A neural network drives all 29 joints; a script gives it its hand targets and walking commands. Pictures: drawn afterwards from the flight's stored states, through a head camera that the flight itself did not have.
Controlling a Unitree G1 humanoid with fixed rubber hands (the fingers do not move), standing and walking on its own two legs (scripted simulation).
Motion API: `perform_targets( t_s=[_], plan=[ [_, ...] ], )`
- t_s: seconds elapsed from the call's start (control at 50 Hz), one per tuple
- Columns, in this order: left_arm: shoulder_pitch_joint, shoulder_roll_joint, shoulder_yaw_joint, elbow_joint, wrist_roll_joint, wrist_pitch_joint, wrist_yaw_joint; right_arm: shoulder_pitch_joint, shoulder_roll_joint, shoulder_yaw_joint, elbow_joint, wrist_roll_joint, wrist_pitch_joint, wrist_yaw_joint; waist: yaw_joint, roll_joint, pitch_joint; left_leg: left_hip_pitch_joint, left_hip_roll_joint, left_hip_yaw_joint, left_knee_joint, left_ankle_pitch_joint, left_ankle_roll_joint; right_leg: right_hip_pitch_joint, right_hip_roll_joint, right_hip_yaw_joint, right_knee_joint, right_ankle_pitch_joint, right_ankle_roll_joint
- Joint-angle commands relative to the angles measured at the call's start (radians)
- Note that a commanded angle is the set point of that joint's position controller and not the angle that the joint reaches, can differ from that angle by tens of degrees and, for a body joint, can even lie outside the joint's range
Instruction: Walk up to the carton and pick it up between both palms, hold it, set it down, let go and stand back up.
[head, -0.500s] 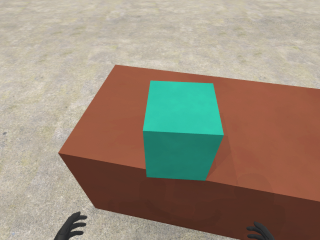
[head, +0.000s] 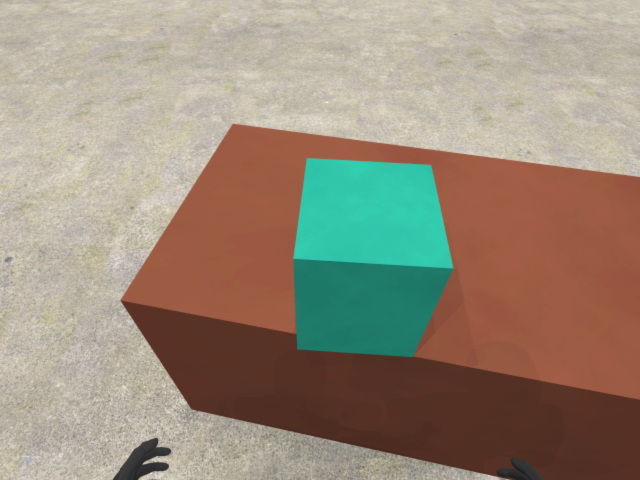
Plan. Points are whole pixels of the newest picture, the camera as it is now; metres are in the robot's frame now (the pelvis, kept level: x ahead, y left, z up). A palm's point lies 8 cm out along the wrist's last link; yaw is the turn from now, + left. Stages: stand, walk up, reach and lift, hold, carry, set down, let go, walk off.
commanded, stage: stand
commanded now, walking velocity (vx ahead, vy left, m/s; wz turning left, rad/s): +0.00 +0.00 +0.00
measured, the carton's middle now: (361, 260) +0.45 -0.06 -0.03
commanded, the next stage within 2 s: none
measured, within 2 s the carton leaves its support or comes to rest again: neither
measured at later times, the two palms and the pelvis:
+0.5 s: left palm out of the picture +0.10 +0.26 -0.10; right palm out of the picture +0.08 -0.28 -0.10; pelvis -0.01 +0.00 +0.00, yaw +0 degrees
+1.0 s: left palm out of the picture +0.09 +0.26 -0.10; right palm out of the picture +0.07 -0.28 -0.11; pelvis -0.01 +0.00 +0.01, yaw +0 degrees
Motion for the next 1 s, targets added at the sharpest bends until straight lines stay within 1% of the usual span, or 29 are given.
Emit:
perform_targets(
  t_s=[0.0, 0.02, 0.04, 0.06, 0.08, 0.12, 0.18, 0.22, 0.26, 0.3, 0.34, 0.36, 0.38, 0.44, 0.46, 0.5, 0.52, 0.54, 0.58, 0.64, 0.72, 0.74, 0.76, 0.78, 0.82, 0.88, 0.9, 0.94, 0.98],
  plan=[
    [-0.074, 0.253, 0.071, -0.012, -0.013, -0.018, 0.0, -0.086, -0.197, -0.051, -0.052, -0.027, -0.036, -0.007, 0.007, -0.008, -0.062, 0.051, 0.119, -0.133, -0.206, 0.116, 0.056, 0.088, -0.092, 0.082, -0.131, 0.082, -0.07],
    [-0.056, 0.251, 0.068, 0.001, -0.017, -0.016, -0.001, -0.102, -0.228, -0.061, -0.048, -0.026, -0.028, -0.006, 0.011, 0.036, -0.016, 0.04, 0.109, -0.115, -0.202, 0.134, 0.052, 0.069, -0.088, 0.081, -0.135, 0.111, -0.067],
    [-0.058, 0.257, 0.076, -0.005, -0.02, -0.017, 0.0, -0.071, -0.215, -0.065, -0.042, -0.027, -0.033, -0.012, 0.007, -0.008, -0.018, 0.04, 0.115, -0.13, -0.218, 0.126, 0.053, 0.068, -0.086, 0.071, -0.124, 0.093, -0.07],
    [-0.072, 0.255, 0.068, 0.008, -0.013, -0.013, 0.005, -0.077, -0.205, -0.06, -0.042, -0.025, -0.033, -0.01, 0.001, 0.057, -0.016, 0.041, 0.119, -0.131, -0.238, 0.127, 0.05, 0.073, -0.089, 0.087, -0.126, 0.093, -0.064],
    [-0.02, 0.246, 0.064, 0.014, -0.026, -0.016, 0.005, -0.071, -0.256, -0.06, -0.033, -0.025, -0.031, -0.004, 0.043, 0.093, -0.064, 0.059, 0.112, -0.144, -0.241, 0.169, 0.048, 0.107, -0.093, 0.084, -0.132, 0.07, -0.067],
    [-0.033, 0.247, 0.055, 0.014, -0.019, -0.02, 0.001, -0.071, -0.258, -0.073, -0.029, -0.003, -0.036, -0.001, 0.004, -0.014, -0.065, 0.076, 0.113, -0.133, -0.221, 0.119, 0.05, 0.101, -0.099, 0.077, -0.152, 0.107, -0.07],
    [-0.067, 0.22, 0.055, 0.001, -0.009, -0.011, -0.005, -0.087, -0.226, -0.054, -0.035, -0.017, -0.027, -0.006, 0.031, 0.013, 0.002, 0.045, 0.115, -0.128, -0.213, 0.13, 0.047, 0.06, -0.1, 0.085, -0.163, 0.09, -0.074],
    [-0.059, 0.272, 0.077, 0.019, -0.014, -0.017, -0.001, -0.08, -0.22, -0.063, -0.031, -0.018, -0.028, -0.006, 0.012, -0.018, -0.001, 0.03, 0.107, -0.121, -0.232, 0.06, 0.05, 0.058, -0.11, 0.121, -0.183, 0.039, -0.074],
    [-0.087, 0.26, 0.07, 0.005, -0.011, -0.007, -0.005, -0.056, -0.239, -0.063, -0.022, -0.024, -0.035, -0.003, -0.012, 0.066, -0.009, 0.047, 0.096, -0.108, -0.239, 0.046, 0.031, 0.04, -0.095, 0.111, -0.183, 0.036, -0.065],
    [-0.032, 0.233, 0.051, 0.042, -0.019, -0.005, -0.004, -0.067, -0.22, -0.058, -0.008, -0.021, -0.043, -0.001, 0.013, 0.071, 0.039, 0.008, 0.126, -0.149, -0.272, 0.05, 0.041, 0.062, -0.089, 0.072, -0.18, 0.003, -0.057],
    [-0.027, 0.234, 0.059, 0.041, -0.011, -0.014, -0.01, -0.076, -0.234, -0.06, -0.009, -0.022, -0.034, -0.008, 0.011, 0.04, 0.009, 0.035, 0.113, -0.134, -0.27, 0.008, 0.039, 0.061, -0.091, 0.092, -0.191, 0.019, -0.063],
    [-0.079, 0.258, 0.063, 0.03, -0.008, -0.017, -0.004, -0.083, -0.211, -0.057, -0.017, -0.022, -0.027, -0.008, 0.003, -0.029, 0.019, 0.053, 0.117, -0.132, -0.261, 0.057, 0.043, 0.036, -0.085, 0.108, -0.207, 0.012, -0.063],
    [-0.041, 0.242, 0.06, 0.046, -0.014, -0.007, -0.007, -0.065, -0.224, -0.053, -0.014, -0.019, -0.028, -0.009, 0.013, 0.047, -0.022, 0.05, 0.122, -0.142, -0.277, 0.04, 0.051, 0.085, -0.098, 0.086, -0.2, 0.024, -0.058],
    [-0.069, 0.261, 0.061, 0.054, -0.01, -0.014, -0.002, -0.081, -0.211, -0.059, -0.014, -0.015, -0.029, -0.002, -0.017, 0.029, -0.018, 0.069, 0.121, -0.126, -0.265, 0.043, 0.044, 0.07, -0.095, 0.096, -0.205, 0.03, -0.061],
    [-0.063, 0.254, 0.063, 0.061, -0.014, -0.014, -0.003, -0.09, -0.223, -0.06, 0.009, -0.03, -0.025, 0.001, 0.014, -0.032, 0.001, 0.037, 0.118, -0.136, -0.282, 0.019, 0.049, 0.076, -0.104, 0.096, -0.202, -0.002, -0.058],
    [-0.06, 0.226, 0.054, 0.046, -0.015, -0.014, -0.003, -0.095, -0.214, -0.052, 0.003, -0.029, -0.034, -0.004, 0.021, 0.02, -0.009, 0.033, 0.123, -0.146, -0.302, 0.037, 0.047, 0.086, -0.107, 0.094, -0.19, 0.021, -0.066],
    [-0.077, 0.27, 0.061, 0.059, -0.008, -0.011, -0.005, -0.086, -0.255, -0.064, 0.012, -0.021, -0.037, -0.005, -0.009, 0.03, -0.028, 0.042, 0.118, -0.136, -0.3, -0.012, 0.043, 0.074, -0.093, 0.096, -0.21, 0.02, -0.058],
    [-0.023, 0.253, 0.061, 0.067, -0.014, -0.015, -0.008, -0.083, -0.232, -0.06, 0.022, -0.026, -0.037, -0.001, 0.028, 0.065, -0.032, 0.03, 0.107, -0.127, -0.302, -0.022, 0.042, 0.105, -0.089, 0.085, -0.213, -0.001, -0.053],
    [-0.124, 0.265, 0.066, 0.06, -0.005, -0.008, -0.006, -0.079, -0.233, -0.069, 0.018, -0.018, -0.029, -0.005, -0.01, -0.042, -0.031, 0.048, 0.098, -0.102, -0.27, 0.061, 0.028, 0.083, -0.106, 0.099, -0.226, 0.063, -0.049],
    [-0.073, 0.251, 0.058, 0.066, -0.006, -0.005, 0.002, -0.08, -0.233, -0.062, 0.009, -0.018, -0.027, -0.001, 0.0, 0.046, -0.039, 0.043, 0.118, -0.122, -0.297, 0.003, 0.037, 0.087, -0.094, 0.076, -0.206, 0.061, -0.051],
    [-0.08, 0.267, 0.067, 0.072, -0.006, -0.014, 0.001, -0.047, -0.218, -0.055, 0.035, -0.013, -0.027, -0.002, -0.007, -0.013, -0.058, 0.058, 0.125, -0.137, -0.295, 0.069, 0.043, 0.136, -0.113, 0.096, -0.202, 0.092, -0.062],
    [-0.032, 0.252, 0.067, 0.091, -0.015, -0.014, -0.002, -0.084, -0.229, -0.059, 0.036, -0.019, -0.027, -0.001, 0.033, -0.013, -0.067, 0.08, 0.116, -0.124, -0.285, 0.093, 0.041, 0.125, -0.107, 0.09, -0.196, 0.068, -0.057],
    [-0.072, 0.259, 0.053, 0.089, -0.007, -0.016, 0.001, -0.101, -0.245, -0.07, 0.025, -0.013, -0.033, 0.004, -0.009, 0.013, -0.083, 0.138, 0.118, -0.112, -0.267, 0.115, 0.034, 0.072, -0.122, 0.109, -0.229, 0.101, -0.062],
    [-0.053, 0.24, 0.052, 0.081, -0.018, -0.016, -0.005, -0.096, -0.238, -0.058, 0.018, -0.011, -0.033, 0.001, 0.02, -0.052, -0.085, 0.11, 0.118, -0.116, -0.244, 0.116, 0.043, 0.111, -0.117, 0.092, -0.227, 0.125, -0.059],
    [-0.079, 0.259, 0.048, 0.102, -0.007, -0.019, 0.001, -0.054, -0.234, -0.064, 0.046, -0.01, -0.03, 0.001, -0.015, 0.003, -0.006, 0.08, 0.109, -0.117, -0.271, 0.079, 0.032, 0.069, -0.118, 0.112, -0.255, 0.081, -0.055],
    [-0.104, 0.274, 0.059, 0.101, -0.009, -0.013, 0.004, -0.122, -0.244, -0.068, 0.051, -0.024, -0.019, -0.008, 0.012, -0.009, 0.002, 0.062, 0.118, -0.127, -0.305, 0.028, 0.044, 0.061, -0.112, 0.105, -0.274, -0.018, -0.051],
    [-0.056, 0.253, 0.056, 0.115, -0.019, -0.012, -0.001, -0.084, -0.217, -0.049, 0.049, -0.024, -0.02, -0.006, 0.008, 0.039, -0.064, 0.089, 0.116, -0.123, -0.303, 0.013, 0.041, 0.111, -0.117, 0.114, -0.262, 0.007, -0.045],
    [-0.082, 0.248, 0.054, 0.121, -0.004, -0.016, -0.011, -0.105, -0.239, -0.068, 0.057, -0.017, -0.029, 0.003, 0.02, -0.024, -0.06, 0.107, 0.123, -0.122, -0.314, 0.057, 0.034, 0.089, -0.107, 0.074, -0.232, 0.031, -0.044],
    [-0.076, 0.223, 0.046, 0.126, -0.02, -0.02, -0.011, -0.068, -0.245, -0.053, 0.066, -0.015, -0.035, 0.001, 0.003, 0.008, -0.011, 0.072, 0.127, -0.136, -0.328, 0.068, 0.028, 0.104, -0.109, 0.086, -0.253, 0.078, -0.048]
  ],
)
